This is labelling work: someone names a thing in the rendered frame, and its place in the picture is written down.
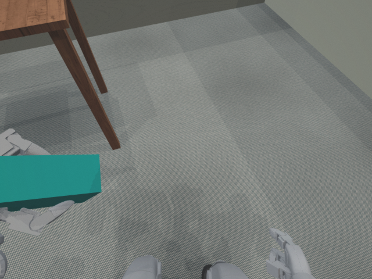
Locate table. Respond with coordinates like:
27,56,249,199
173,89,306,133
0,0,121,150

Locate right robot hand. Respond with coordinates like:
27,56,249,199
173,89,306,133
266,228,312,279

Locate right robot shin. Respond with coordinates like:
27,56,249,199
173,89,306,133
211,260,226,268

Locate left robot hand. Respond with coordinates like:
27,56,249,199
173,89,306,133
0,128,75,236

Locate left robot thigh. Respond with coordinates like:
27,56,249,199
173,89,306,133
122,256,162,279

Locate sponge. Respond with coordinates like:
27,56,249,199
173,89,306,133
0,154,102,212

